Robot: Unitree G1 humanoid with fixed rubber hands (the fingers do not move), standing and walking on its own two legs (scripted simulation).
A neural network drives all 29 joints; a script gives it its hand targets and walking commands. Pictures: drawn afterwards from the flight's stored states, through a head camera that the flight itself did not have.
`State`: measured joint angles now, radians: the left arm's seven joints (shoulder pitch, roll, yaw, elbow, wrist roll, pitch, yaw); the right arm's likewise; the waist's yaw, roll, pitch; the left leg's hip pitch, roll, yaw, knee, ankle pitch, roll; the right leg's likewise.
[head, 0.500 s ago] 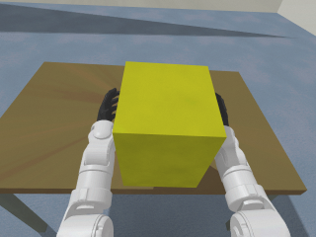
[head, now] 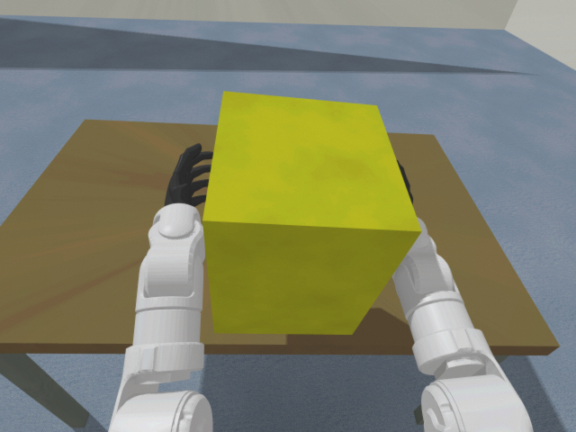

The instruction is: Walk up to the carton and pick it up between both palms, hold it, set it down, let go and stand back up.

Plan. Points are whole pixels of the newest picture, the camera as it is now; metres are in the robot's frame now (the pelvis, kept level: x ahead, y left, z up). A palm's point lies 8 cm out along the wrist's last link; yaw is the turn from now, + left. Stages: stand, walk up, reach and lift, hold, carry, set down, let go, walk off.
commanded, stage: reach and lift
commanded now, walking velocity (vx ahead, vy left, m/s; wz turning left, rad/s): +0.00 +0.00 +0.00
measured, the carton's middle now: (293, 222) +0.36 -0.02 +0.14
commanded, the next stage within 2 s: hold in 0.92 s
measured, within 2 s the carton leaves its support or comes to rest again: neither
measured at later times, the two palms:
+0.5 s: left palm (174, 198) +0.37 +0.13 +0.18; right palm (392, 206) +0.36 -0.16 +0.16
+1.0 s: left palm (164, 194) +0.36 +0.14 +0.19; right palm (389, 197) +0.36 -0.15 +0.17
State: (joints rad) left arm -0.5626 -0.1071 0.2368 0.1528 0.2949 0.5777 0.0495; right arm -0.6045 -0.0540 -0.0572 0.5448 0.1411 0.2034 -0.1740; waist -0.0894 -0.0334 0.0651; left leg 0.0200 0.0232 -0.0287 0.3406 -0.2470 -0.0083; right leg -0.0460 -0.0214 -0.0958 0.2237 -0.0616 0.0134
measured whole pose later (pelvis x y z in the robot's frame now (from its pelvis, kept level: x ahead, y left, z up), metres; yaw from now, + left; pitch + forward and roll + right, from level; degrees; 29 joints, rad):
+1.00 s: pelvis +0.00 +0.00 +0.00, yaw +1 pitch -8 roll -2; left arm -0.60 -0.09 0.26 0.10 0.31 0.68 0.01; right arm -0.65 -0.06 -0.04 0.51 0.18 0.29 -0.20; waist -0.08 -0.03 0.06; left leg 0.04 0.03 -0.04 0.36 -0.26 -0.01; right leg -0.01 -0.02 -0.11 0.21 -0.06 0.01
